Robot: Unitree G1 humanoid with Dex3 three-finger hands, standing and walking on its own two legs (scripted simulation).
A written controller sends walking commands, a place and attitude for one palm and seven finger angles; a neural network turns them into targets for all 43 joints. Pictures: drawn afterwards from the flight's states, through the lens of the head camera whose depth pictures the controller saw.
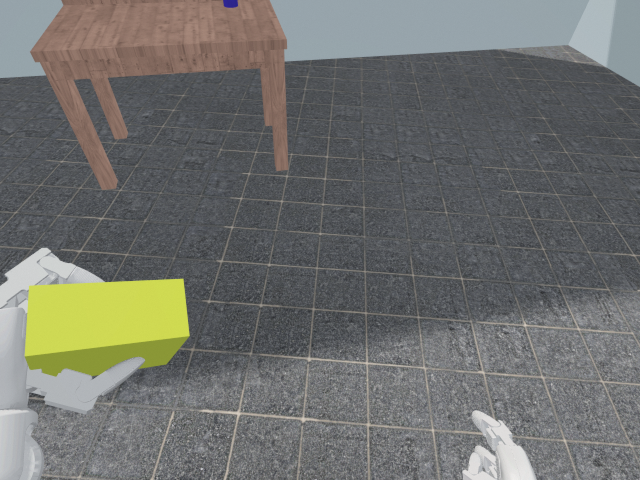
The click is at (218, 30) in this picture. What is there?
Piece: table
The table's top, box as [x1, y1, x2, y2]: [30, 0, 286, 61]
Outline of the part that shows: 286,39 269,0 237,0 238,5 233,8 224,7 222,1 63,5 30,52 35,61 51,61 286,48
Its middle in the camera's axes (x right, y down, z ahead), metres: -0.67 -0.93 +1.69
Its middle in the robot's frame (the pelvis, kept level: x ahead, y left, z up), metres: +1.84 +0.76 -0.13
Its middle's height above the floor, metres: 0.64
